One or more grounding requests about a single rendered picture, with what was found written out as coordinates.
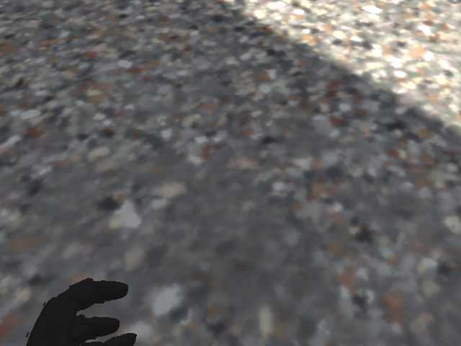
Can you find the left robot hand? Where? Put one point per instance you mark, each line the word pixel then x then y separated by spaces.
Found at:
pixel 58 325

